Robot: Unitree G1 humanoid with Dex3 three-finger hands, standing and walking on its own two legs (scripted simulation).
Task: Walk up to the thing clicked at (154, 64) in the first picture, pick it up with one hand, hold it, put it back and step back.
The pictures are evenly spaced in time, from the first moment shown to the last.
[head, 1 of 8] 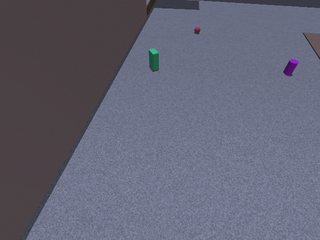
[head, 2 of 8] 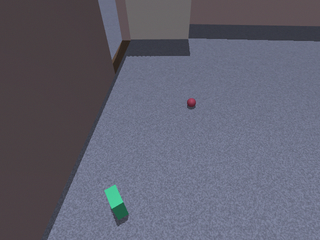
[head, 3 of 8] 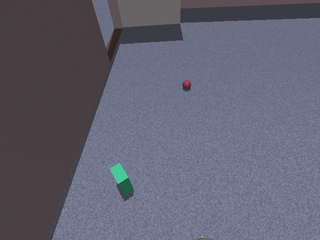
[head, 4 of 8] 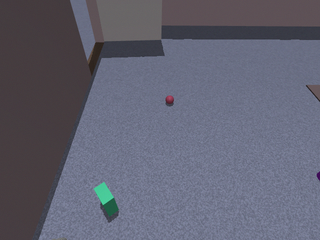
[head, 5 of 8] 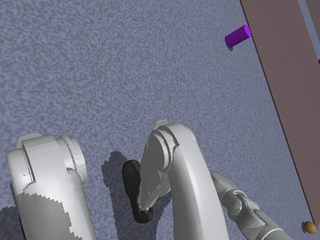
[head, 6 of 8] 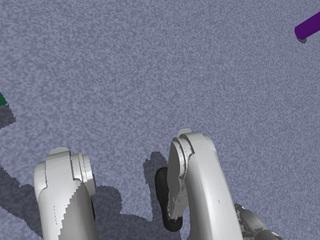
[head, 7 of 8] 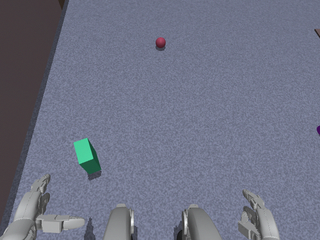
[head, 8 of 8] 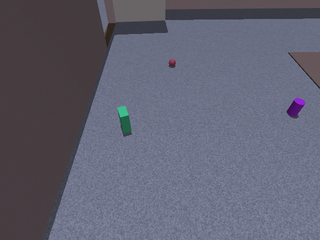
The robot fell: no
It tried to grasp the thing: yes
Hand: left
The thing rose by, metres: 0.01
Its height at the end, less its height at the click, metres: +0.00
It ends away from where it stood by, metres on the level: 0.02
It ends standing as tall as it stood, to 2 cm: yes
